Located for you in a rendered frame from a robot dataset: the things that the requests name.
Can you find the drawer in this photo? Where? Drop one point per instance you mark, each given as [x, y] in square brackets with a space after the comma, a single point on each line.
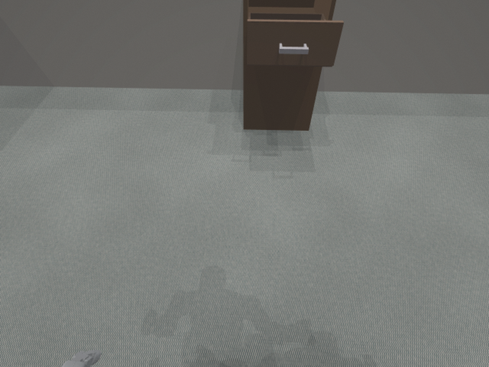
[266, 31]

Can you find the left robot hand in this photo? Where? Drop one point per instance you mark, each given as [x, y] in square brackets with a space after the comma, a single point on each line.
[84, 359]

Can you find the handle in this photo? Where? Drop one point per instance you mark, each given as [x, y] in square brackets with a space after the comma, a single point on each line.
[294, 50]

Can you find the cabinet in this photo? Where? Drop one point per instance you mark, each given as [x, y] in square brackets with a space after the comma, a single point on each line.
[280, 97]

